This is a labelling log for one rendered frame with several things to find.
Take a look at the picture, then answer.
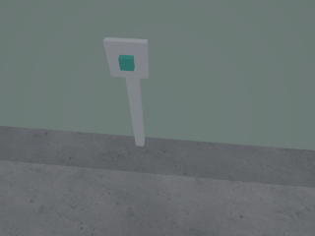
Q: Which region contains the button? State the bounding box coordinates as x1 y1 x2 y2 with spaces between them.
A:
118 54 135 71

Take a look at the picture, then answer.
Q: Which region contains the panel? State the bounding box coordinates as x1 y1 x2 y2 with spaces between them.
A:
103 37 149 147

